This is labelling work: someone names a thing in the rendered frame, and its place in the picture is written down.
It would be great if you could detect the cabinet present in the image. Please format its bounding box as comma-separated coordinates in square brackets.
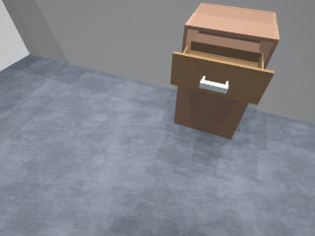
[173, 2, 280, 140]

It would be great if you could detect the drawer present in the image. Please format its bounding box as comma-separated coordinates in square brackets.
[170, 40, 275, 105]

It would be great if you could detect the handle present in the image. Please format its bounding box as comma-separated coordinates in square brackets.
[199, 76, 228, 94]

